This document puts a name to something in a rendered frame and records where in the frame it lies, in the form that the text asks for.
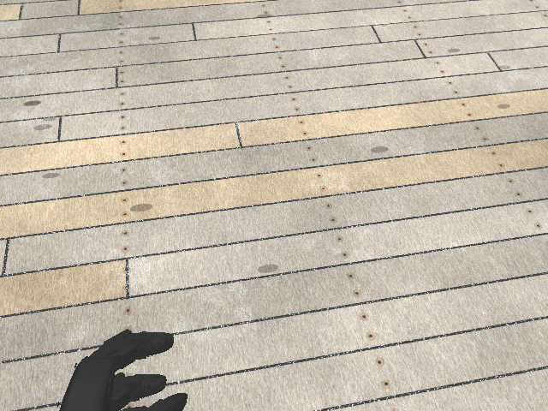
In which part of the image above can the left robot hand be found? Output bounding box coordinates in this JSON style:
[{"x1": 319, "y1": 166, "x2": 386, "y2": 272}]
[{"x1": 57, "y1": 330, "x2": 188, "y2": 411}]

